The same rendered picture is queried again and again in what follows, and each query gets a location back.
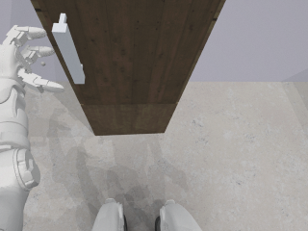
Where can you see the robot left shin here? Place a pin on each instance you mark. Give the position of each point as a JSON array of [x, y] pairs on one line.
[[110, 200]]

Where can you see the robot left thigh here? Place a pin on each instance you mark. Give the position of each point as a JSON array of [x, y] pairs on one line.
[[109, 218]]

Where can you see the left robot upper arm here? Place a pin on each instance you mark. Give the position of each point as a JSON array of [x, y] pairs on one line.
[[19, 173]]

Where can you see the handle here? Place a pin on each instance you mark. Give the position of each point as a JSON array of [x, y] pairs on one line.
[[66, 45]]

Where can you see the robot left hand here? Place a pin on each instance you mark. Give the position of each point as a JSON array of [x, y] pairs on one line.
[[12, 60]]

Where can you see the robot left forearm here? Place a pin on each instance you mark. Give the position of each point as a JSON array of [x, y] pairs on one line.
[[14, 123]]

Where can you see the cupboard door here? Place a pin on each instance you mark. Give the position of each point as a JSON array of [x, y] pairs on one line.
[[133, 52]]

